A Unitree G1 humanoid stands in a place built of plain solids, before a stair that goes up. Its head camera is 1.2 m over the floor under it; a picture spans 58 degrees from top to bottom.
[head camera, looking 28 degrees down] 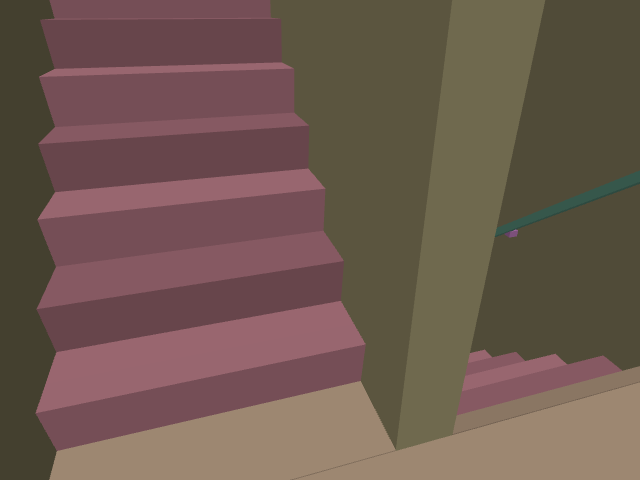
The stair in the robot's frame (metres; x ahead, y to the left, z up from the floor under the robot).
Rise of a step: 0.19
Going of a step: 0.24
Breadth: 1.00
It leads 17 degrees to the left of straight ahead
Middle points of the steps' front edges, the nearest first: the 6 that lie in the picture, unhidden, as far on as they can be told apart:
0.99 0.32 0.19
1.22 0.39 0.39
1.44 0.46 0.58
1.66 0.52 0.78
1.89 0.59 0.97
2.12 0.66 1.16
